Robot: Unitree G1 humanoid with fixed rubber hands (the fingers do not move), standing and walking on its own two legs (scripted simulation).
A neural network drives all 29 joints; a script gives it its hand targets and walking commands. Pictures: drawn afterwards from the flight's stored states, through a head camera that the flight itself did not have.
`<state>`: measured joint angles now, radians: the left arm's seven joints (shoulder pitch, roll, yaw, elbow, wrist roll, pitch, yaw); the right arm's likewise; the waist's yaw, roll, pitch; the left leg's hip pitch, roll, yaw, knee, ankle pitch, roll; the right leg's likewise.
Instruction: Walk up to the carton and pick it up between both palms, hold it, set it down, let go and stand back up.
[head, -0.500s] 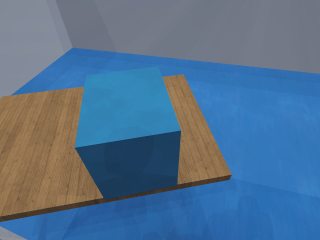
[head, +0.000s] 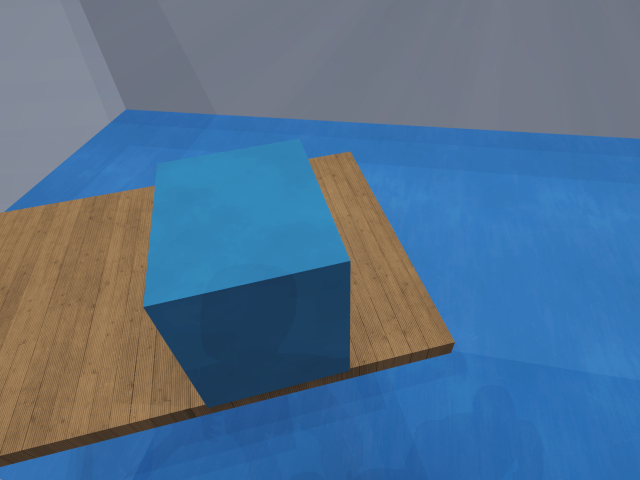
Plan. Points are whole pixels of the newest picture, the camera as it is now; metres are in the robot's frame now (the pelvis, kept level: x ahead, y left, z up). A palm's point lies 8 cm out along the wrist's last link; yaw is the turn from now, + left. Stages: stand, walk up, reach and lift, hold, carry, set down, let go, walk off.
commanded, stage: stand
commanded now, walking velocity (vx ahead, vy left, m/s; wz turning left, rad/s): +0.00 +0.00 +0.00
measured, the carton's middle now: (255, 269) +0.46 +0.12 +0.00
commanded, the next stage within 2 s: none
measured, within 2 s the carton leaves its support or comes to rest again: neither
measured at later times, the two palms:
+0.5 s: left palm out of the picture +0.00 +0.20 -0.14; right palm out of the picture -0.01 -0.21 -0.15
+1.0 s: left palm out of the picture +0.01 +0.21 -0.15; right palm out of the picture -0.03 -0.19 -0.15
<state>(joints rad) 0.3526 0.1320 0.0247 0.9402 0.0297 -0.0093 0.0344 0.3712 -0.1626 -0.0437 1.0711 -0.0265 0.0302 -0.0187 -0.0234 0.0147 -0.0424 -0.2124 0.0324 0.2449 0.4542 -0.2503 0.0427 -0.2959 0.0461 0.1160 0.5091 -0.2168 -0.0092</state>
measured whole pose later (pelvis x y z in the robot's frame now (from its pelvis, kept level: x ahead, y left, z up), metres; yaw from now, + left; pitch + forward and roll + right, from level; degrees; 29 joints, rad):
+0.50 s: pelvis +0.02 +0.00 +0.00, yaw +0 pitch -1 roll +1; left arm 0.35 0.09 0.01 1.09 0.02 0.00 0.05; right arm 0.32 -0.14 -0.04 1.14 -0.02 0.02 -0.04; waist -0.02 0.02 -0.01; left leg -0.15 0.04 0.24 0.45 -0.28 0.03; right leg -0.23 0.05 0.11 0.50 -0.25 -0.02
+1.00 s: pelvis +0.03 +0.01 +0.00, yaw -1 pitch -1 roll +0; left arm 0.32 0.09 0.00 1.13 0.01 0.00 0.05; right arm 0.34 -0.12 -0.02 1.17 -0.02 0.02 -0.05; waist -0.02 0.00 0.05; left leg -0.13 0.03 0.25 0.45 -0.31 0.04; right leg -0.22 0.05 0.13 0.50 -0.27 0.00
